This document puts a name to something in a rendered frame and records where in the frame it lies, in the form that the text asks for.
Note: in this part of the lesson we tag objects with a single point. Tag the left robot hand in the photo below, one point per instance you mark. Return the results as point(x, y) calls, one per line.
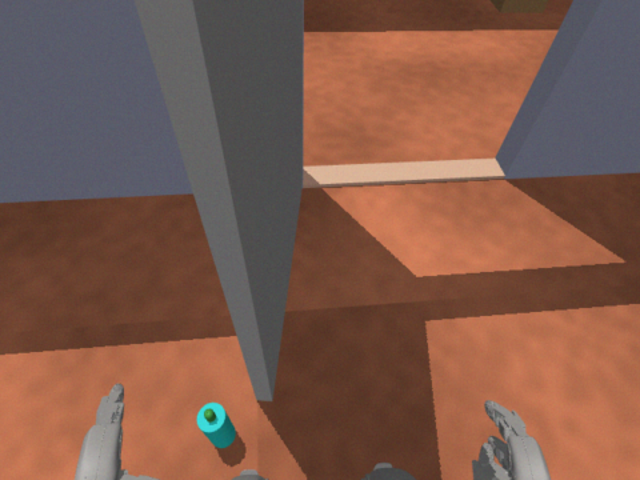
point(100, 455)

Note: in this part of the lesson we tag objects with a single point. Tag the right robot hand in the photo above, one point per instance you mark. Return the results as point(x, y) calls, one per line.
point(521, 458)

